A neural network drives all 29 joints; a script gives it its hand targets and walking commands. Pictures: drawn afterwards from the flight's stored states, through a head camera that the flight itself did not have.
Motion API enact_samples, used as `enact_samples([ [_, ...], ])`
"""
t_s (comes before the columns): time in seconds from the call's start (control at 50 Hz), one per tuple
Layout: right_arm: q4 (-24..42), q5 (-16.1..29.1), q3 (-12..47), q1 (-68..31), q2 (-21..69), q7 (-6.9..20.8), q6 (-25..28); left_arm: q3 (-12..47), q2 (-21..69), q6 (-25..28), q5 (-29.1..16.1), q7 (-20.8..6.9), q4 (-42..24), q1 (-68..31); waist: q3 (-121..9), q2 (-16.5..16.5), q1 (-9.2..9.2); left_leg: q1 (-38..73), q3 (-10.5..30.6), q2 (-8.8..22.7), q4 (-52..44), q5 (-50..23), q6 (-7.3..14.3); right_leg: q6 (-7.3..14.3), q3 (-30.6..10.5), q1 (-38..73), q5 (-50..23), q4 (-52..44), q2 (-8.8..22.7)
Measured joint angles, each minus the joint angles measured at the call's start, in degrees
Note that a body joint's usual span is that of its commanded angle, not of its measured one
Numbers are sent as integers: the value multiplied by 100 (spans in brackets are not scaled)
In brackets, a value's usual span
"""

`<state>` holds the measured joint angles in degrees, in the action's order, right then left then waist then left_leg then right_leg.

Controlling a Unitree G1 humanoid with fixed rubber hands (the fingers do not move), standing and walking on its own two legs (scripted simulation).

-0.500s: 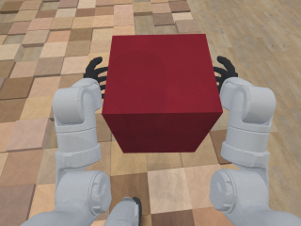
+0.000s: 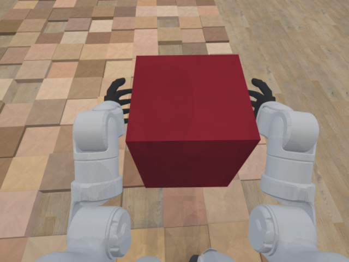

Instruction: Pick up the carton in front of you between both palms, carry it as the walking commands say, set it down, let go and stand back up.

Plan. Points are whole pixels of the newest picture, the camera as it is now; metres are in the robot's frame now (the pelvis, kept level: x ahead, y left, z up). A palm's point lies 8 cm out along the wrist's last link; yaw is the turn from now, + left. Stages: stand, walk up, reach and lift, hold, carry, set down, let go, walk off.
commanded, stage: carry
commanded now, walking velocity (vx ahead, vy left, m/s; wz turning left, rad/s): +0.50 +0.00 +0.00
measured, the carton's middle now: (186, 128) +0.39 +0.01 +0.06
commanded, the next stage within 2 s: none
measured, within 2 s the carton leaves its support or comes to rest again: neither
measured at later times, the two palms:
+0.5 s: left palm (137, 11) +0.75 +0.18 +0.14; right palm (238, 22) +0.73 -0.12 +0.14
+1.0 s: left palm out of the picture +1.04 +0.23 +0.14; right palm out of the picture +1.07 -0.07 +0.14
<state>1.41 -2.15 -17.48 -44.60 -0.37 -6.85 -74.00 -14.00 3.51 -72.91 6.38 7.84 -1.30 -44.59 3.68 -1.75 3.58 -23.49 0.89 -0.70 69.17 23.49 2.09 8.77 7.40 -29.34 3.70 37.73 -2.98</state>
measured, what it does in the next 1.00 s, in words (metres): walks ahead: left foot, then right foot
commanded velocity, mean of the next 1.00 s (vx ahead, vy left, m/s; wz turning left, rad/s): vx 0.50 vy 0.00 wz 0.00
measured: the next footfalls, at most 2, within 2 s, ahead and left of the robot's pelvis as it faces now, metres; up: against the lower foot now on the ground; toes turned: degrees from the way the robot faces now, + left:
left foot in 0.26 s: +0.36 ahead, +0.11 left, -0.03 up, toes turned +7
right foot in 0.66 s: +0.68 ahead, -0.02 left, -0.04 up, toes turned -4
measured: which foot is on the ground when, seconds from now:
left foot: up 0.00-0.24, down 0.26-0.68, up 0.70-1.00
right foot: down 0.00-0.26, up 0.28-0.64, down 0.66-1.00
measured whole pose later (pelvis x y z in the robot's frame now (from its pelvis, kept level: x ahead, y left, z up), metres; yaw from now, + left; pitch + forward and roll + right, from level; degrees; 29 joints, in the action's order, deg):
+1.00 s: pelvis +0.68 +0.04 -0.01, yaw +1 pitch +7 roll +2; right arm 10.9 -5.0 -14.5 -41.4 3.4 -7.7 -72.9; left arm -15.6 1.8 -71.1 0.7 8.5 -8.6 -41.7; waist 1.9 0.6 5.5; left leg -40.9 -1.8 1.6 52.1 16.3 1.5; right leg 5.0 6.0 -15.6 17.5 26.1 -0.7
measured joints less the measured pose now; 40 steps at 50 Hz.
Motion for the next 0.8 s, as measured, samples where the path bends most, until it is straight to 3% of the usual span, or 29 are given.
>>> enact_samples([
  [0.06,178,-158,-29,35,171,2,-68,4,-74,-11,-221,53,-172,170,88,179,258,-766,-8,-96,200,-59,85,-109,-128,540,19,-403,106],
  [0.14,477,-330,-47,-22,305,10,-60,-74,-171,79,-465,100,-273,68,47,215,461,-1277,-75,9,-1616,-779,-31,-180,-186,1163,21,-781,206],
  [0.24,461,-430,31,-117,235,25,-114,-79,-349,78,-603,102,83,-294,-324,59,329,-639,-352,59,-4384,-3431,19,-270,-95,1828,-90,-285,221],
  [0.26,348,-441,57,-184,204,26,-140,-58,-430,37,-618,92,222,-397,-444,67,246,-362,-490,60,-4589,-3506,-39,-293,-111,1873,2,152,259],
  [0.28,205,-458,86,-269,181,27,-145,-33,-536,1,-633,73,386,-521,-561,185,119,-219,-539,-7,-4468,-2970,-647,-387,-247,1753,613,803,334],
  [0.3,5,-469,131,-388,155,29,-132,-39,-644,-36,-652,58,547,-638,-597,339,-31,-270,-623,-145,-4168,-2602,-973,-502,-517,1447,1339,1640,371],
  [0.32,-239,-466,189,-504,126,29,-141,-65,-725,-104,-662,48,678,-696,-608,387,-178,-321,-722,-211,-3892,-2325,-1015,-558,-735,1064,1810,2458,324],
  [0.38,-569,-305,261,-517,19,-7,-324,-114,-697,-380,-556,48,869,-716,-580,241,-523,-138,-843,-270,-3688,-1442,47,-563,-796,-10,1994,3530,225],
  [0.42,-536,-168,250,-401,-14,-47,-397,-193,-573,-495,-407,47,860,-721,-491,204,-671,98,-839,-259,-3783,-1220,415,-586,-671,-563,1767,3347,275],
  [0.48,-589,-114,197,-236,54,-73,-302,-323,-389,-486,-181,12,802,-579,-412,208,-842,495,-828,-237,-3988,-984,465,-627,-538,-1158,1385,2677,376],
  [0.56,-748,-121,163,48,192,-72,25,-437,-183,-266,0,-26,720,-205,-355,220,-972,1153,-765,-226,-4351,-689,321,-606,-376,-1221,309,818,391],
  [0.62,-741,-94,238,276,241,-71,298,-400,-97,-37,27,-57,556,123,-324,252,-956,1667,-734,-230,-4400,-314,60,-475,-160,-782,-625,-574,286],
  [0.66,-635,-33,289,414,202,-70,414,-302,-42,110,26,-64,440,287,-309,262,-854,1879,-695,-224,-3970,52,-267,-366,52,-222,-1096,-1277,212],
  [0.72,-480,111,353,369,19,-69,561,-125,-14,367,16,-66,282,332,-149,29,-565,1099,-305,-129,-1579,630,-318,-181,133,7,221,-920,24],
  [0.76,-285,118,383,407,4,-72,535,-16,-41,406,-41,-64,129,414,-14,59,-372,335,-121,-136,-136,533,-205,-126,140,72,401,-750,11],
  [0.8,54,60,386,458,93,-83,429,17,-38,357,-147,-4,-206,547,100,129,-200,-298,-75,-50,345,286,-131,-148,105,255,518,-819,23],
])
